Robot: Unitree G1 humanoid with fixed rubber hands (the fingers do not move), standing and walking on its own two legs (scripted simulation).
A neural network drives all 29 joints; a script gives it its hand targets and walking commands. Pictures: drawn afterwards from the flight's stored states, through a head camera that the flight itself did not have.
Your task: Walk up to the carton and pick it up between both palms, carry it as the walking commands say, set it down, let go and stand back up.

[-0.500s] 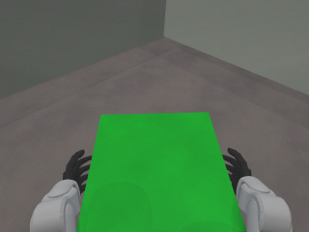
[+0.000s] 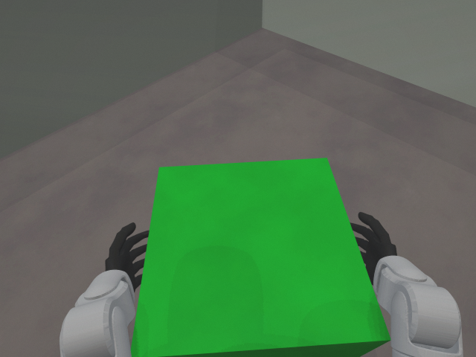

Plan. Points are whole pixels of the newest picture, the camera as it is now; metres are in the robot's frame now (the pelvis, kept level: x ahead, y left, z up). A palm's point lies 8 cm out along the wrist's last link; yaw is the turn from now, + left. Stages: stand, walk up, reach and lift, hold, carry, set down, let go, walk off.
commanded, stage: carry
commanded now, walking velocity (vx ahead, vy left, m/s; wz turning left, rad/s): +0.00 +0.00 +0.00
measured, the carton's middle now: (249, 270) +0.28 +0.00 -0.01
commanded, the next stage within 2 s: none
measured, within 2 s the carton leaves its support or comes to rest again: neither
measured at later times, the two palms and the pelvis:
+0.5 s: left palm (129, 208) +0.36 +0.19 +0.09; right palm (363, 197) +0.35 -0.19 +0.09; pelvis +0.11 +0.00 +0.00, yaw +0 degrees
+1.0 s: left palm (123, 221) +0.35 +0.20 +0.06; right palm (350, 208) +0.35 -0.17 +0.06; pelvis +0.10 +0.01 +0.00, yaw +0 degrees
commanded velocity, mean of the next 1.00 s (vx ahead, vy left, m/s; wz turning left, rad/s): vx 0.00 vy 0.00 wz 0.00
